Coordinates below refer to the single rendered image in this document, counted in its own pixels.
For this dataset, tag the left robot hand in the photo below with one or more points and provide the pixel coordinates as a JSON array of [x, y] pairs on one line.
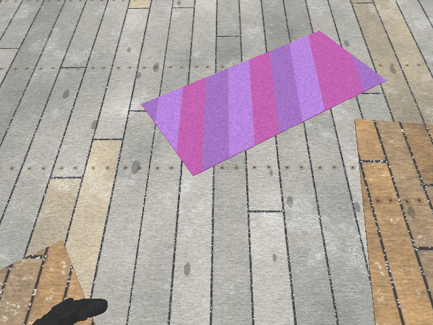
[[69, 312]]

